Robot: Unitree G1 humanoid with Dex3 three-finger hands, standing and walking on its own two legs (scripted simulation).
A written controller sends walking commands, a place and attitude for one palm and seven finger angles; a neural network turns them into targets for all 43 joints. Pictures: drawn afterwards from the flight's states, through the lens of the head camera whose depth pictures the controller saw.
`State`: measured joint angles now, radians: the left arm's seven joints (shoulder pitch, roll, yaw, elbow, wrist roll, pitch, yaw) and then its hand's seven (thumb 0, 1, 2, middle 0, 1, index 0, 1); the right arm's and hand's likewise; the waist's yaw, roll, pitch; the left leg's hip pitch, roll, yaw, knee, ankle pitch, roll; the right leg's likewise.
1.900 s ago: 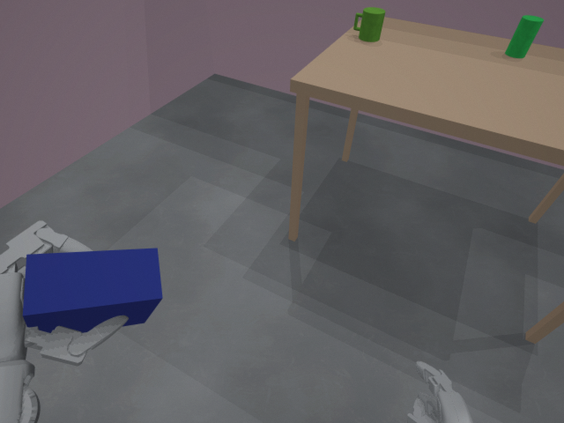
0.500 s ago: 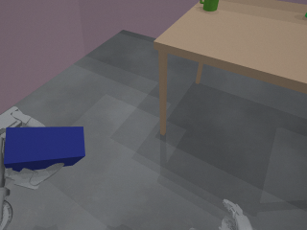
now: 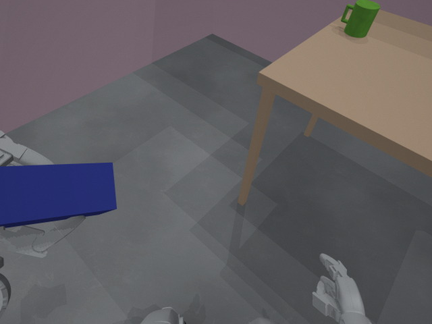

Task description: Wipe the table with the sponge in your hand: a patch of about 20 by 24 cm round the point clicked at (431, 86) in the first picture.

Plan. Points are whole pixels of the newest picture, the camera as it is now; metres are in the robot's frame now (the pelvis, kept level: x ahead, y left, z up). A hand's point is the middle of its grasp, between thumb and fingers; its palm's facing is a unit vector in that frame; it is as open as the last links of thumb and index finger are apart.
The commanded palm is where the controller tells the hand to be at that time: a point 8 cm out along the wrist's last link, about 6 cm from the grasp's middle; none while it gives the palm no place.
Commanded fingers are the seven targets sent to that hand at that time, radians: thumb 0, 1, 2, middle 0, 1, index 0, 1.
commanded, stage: turn to face it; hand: left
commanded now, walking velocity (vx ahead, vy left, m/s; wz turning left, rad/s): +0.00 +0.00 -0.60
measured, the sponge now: (72, 194) +0.24 +0.20 +0.18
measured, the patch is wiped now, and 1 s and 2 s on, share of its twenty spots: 0.00 0.00 0.00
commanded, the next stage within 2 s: none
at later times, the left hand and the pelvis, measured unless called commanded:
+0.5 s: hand (131, 188) +0.24 +0.13 +0.20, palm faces +0.26 -0.88 -0.40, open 9.7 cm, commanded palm +0.19 +0.19 +0.20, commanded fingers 0.00 0.10 1.30 -1.20 -1.60 -1.20 -1.60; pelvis +0.00 -0.07 +0.02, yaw -8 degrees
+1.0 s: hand (236, 213) +0.22 +0.00 +0.19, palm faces -0.03 -0.86 -0.52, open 9.7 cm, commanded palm +0.18 +0.08 +0.20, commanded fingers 0.00 0.10 1.30 -1.20 -1.60 -1.20 -1.60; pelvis -0.09 -0.10 +0.01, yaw -27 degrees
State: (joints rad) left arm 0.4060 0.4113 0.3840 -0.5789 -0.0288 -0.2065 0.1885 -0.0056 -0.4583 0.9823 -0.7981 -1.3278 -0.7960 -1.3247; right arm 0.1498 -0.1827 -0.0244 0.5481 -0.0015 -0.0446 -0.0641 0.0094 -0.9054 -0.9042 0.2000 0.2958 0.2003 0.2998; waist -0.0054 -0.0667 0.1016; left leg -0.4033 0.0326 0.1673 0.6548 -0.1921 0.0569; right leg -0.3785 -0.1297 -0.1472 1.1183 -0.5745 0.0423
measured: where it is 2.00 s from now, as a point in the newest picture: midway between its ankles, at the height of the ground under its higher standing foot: outside the picture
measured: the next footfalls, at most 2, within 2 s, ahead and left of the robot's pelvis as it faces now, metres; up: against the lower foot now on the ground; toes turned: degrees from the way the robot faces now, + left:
right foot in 0.26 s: +0.07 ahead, -0.16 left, +0.00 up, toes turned -7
left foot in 0.62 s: +0.04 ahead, +0.06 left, +0.00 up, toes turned -8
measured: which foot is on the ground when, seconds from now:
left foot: down 0.00-0.28, up 0.30-0.60, down 0.62-0.96, up 0.98-1.00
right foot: up 0.00-0.24, down 0.26-0.64, up 0.66-0.92, down 0.94-1.00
